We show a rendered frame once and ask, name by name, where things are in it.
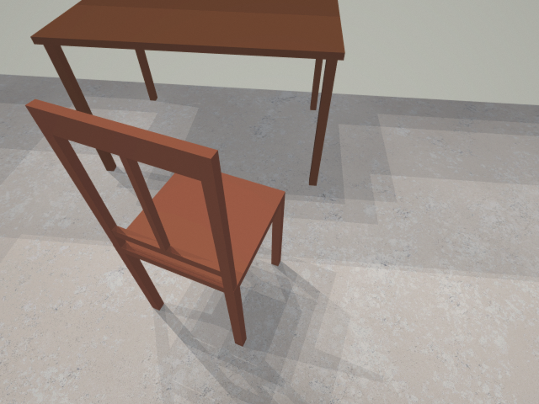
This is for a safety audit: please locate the table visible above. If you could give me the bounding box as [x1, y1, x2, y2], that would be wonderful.
[30, 0, 345, 186]

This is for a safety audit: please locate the chair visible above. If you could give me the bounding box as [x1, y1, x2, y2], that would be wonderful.
[25, 99, 286, 347]

